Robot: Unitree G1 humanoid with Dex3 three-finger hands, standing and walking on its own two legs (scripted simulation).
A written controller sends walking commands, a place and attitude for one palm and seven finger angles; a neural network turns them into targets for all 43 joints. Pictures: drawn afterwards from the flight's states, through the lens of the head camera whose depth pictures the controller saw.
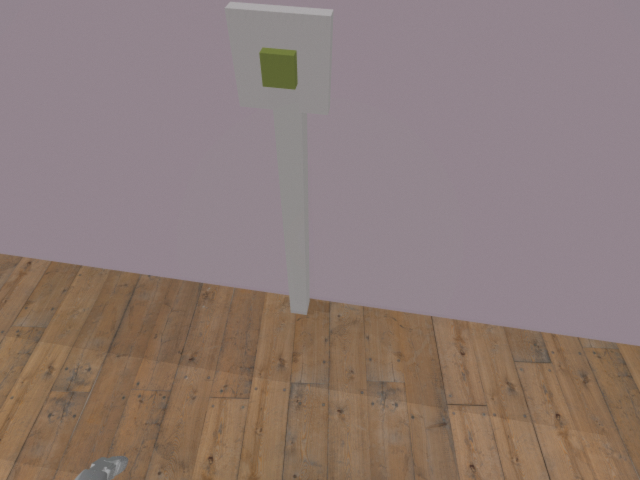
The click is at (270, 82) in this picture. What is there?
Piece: button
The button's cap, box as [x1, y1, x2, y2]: [259, 48, 297, 89]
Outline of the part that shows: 262,48 259,54 263,86 294,89 297,83 296,51 285,49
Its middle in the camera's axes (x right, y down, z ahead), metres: -0.07 -0.30 +0.68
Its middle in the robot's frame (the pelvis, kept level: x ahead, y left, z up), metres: +0.73 +0.11 +0.16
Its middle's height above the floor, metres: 0.93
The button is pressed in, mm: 0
